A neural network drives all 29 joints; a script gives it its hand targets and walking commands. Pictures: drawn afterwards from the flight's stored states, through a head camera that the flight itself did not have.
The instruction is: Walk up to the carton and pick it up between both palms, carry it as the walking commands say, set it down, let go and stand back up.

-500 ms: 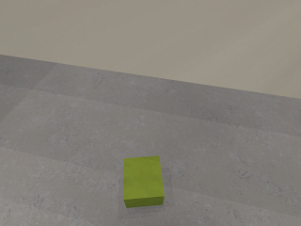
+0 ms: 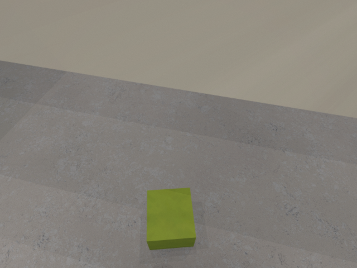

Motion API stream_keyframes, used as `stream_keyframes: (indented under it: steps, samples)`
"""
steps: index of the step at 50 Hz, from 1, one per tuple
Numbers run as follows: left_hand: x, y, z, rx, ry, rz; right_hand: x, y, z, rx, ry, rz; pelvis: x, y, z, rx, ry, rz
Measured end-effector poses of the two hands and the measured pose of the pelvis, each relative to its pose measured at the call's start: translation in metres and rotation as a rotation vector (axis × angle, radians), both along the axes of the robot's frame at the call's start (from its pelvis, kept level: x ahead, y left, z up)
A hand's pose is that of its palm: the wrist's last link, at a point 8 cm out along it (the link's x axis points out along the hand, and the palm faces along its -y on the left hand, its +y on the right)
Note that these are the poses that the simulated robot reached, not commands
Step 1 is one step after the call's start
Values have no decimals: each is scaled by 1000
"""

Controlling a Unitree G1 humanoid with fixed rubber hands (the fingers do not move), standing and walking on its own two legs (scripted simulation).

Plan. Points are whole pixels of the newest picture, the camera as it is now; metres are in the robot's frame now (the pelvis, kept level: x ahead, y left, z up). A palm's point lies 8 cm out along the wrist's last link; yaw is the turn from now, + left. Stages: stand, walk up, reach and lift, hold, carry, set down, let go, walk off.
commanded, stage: stand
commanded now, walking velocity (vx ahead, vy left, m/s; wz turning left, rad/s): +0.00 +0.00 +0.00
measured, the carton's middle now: (170, 218) +0.46 +0.04 -0.67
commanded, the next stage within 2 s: reach and lift in 0.92 s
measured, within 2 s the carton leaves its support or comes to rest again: neither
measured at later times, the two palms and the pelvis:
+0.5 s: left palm out of the picture +0.01 +0.22 -0.14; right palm out of the picture +0.03 -0.24 -0.13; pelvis -0.04 +0.00 +0.00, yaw +0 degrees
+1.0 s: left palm out of the picture +0.04 +0.23 -0.13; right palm out of the picture +0.07 -0.24 -0.12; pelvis -0.04 +0.00 +0.00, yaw +0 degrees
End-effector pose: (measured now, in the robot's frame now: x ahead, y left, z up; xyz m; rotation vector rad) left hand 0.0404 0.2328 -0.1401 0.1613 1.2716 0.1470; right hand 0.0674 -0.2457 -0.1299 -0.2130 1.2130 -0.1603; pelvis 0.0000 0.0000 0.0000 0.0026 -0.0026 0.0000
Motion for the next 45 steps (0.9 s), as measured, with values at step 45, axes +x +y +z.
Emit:
stream_keyframes:
  steps: [45]
  samples:
    - [-34,-11,-1,-26,-35,12,-38,0,1,1,-27,-4,-39,0,-1,0,-52,2]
